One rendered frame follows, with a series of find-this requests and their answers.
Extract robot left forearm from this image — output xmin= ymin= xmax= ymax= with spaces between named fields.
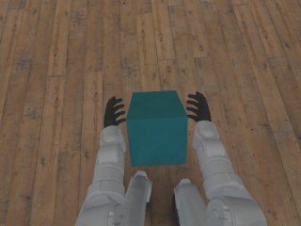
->
xmin=74 ymin=125 xmax=127 ymax=226

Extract robot left upper arm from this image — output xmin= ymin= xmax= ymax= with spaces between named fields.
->
xmin=75 ymin=202 xmax=130 ymax=226

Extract robot right upper arm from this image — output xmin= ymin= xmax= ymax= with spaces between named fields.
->
xmin=206 ymin=195 xmax=267 ymax=226

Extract right robot hand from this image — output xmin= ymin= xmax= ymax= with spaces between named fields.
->
xmin=186 ymin=91 xmax=212 ymax=122

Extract robot right forearm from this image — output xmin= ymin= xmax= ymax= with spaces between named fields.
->
xmin=192 ymin=121 xmax=267 ymax=226

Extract right robot foot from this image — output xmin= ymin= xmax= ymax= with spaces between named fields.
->
xmin=172 ymin=193 xmax=184 ymax=226

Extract left robot hand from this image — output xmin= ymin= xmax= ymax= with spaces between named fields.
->
xmin=103 ymin=96 xmax=126 ymax=128

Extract robot left shin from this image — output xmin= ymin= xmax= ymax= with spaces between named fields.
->
xmin=130 ymin=170 xmax=149 ymax=182

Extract carton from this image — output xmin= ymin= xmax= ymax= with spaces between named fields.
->
xmin=126 ymin=90 xmax=188 ymax=167

